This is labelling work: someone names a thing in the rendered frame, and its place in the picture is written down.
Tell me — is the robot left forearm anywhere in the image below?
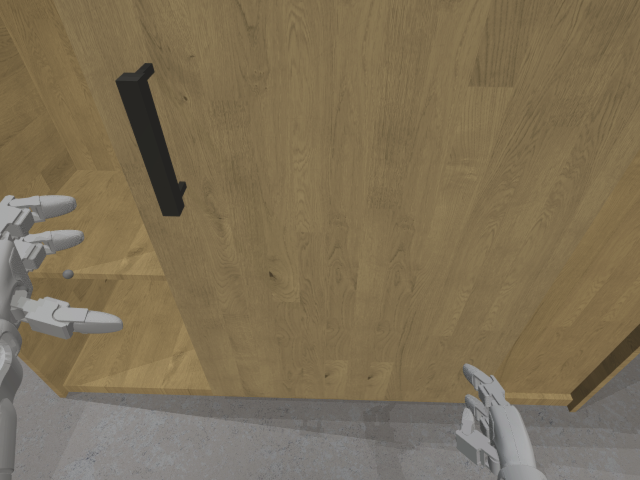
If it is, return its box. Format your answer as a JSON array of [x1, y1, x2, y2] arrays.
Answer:
[[0, 319, 23, 480]]

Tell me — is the handle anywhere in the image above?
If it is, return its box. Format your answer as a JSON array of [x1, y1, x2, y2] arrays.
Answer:
[[115, 63, 187, 217]]

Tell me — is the robot right hand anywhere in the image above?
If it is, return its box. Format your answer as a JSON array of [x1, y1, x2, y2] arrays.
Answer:
[[456, 364, 537, 476]]

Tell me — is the robot left hand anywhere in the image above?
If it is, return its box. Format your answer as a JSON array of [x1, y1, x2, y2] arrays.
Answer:
[[0, 195, 123, 340]]

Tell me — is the wardrobe door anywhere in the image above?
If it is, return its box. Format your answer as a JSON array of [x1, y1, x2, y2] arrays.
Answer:
[[53, 0, 640, 402], [494, 149, 640, 394]]

